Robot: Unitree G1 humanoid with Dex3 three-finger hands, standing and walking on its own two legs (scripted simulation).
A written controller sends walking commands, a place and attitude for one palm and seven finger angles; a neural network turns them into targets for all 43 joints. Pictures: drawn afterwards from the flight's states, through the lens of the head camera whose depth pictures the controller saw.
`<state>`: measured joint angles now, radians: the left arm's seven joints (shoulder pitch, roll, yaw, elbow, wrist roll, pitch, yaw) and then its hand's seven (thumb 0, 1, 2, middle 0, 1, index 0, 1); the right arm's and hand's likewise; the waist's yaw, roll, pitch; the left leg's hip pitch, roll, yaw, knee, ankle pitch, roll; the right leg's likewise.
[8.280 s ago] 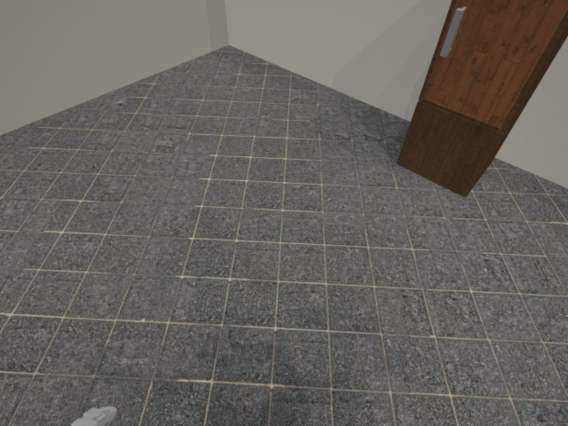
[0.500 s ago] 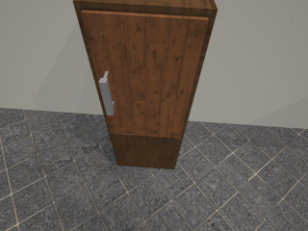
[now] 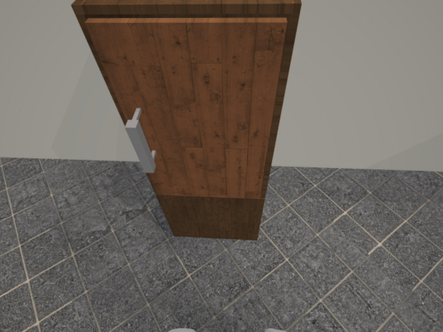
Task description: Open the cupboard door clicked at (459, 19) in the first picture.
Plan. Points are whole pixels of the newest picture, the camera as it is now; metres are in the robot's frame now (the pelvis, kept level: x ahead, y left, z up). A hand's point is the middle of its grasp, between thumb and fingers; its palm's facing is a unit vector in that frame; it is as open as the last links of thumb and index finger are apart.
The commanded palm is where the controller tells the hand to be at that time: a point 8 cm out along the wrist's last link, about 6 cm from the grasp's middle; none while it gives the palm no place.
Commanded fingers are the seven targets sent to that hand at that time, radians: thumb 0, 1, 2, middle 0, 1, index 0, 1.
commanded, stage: come to a stop and stand still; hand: left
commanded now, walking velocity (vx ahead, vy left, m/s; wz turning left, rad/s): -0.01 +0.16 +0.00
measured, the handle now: (144, 141) +0.53 +0.23 -0.02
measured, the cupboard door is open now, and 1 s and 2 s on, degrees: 0 0 0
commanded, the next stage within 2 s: look again from close up in 0.48 s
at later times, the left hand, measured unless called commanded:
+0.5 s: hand out of the picture -0.03 +0.19 -0.16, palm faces +0.03 -0.98 -0.18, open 7.4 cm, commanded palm none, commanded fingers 0.00 0.90 0.90 -0.20 -0.30 -0.20 -0.30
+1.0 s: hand out of the picture +0.01 +0.17 -0.17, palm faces +0.00 -0.98 -0.21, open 7.4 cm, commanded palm none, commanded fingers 0.00 0.90 0.90 -0.20 -0.30 -0.20 -0.30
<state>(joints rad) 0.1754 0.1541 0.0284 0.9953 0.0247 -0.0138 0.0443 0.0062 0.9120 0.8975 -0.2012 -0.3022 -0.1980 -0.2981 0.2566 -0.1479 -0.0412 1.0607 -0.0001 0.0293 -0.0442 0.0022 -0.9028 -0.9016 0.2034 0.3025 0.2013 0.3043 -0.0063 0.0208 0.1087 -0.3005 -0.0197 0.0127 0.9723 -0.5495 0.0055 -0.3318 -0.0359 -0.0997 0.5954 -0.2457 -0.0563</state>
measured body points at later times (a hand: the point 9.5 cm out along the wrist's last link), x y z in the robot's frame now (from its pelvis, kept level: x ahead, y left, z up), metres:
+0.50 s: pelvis -0.02 +0.02 +0.01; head -0.01 +0.02 +0.46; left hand -0.03 +0.24 -0.15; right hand -0.03 -0.19 -0.15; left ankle -0.02 +0.13 -0.73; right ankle -0.06 -0.08 -0.71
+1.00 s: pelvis -0.01 +0.00 +0.00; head -0.01 +0.00 +0.45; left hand +0.01 +0.23 -0.15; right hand +0.01 -0.23 -0.15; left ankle -0.02 +0.13 -0.73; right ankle -0.06 -0.08 -0.73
